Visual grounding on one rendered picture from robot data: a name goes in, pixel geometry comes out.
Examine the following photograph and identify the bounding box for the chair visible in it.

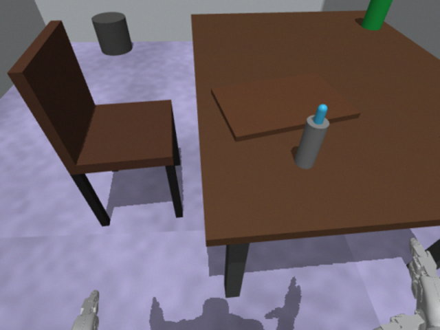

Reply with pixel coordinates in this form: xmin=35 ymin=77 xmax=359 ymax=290
xmin=7 ymin=21 xmax=183 ymax=226

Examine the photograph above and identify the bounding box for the right robot hand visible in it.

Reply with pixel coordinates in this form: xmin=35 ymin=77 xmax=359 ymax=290
xmin=374 ymin=237 xmax=440 ymax=330

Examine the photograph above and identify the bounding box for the table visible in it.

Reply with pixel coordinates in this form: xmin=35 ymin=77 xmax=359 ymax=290
xmin=191 ymin=10 xmax=440 ymax=298

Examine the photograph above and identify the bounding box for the left robot hand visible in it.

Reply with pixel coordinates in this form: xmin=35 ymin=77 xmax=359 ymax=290
xmin=71 ymin=290 xmax=99 ymax=330

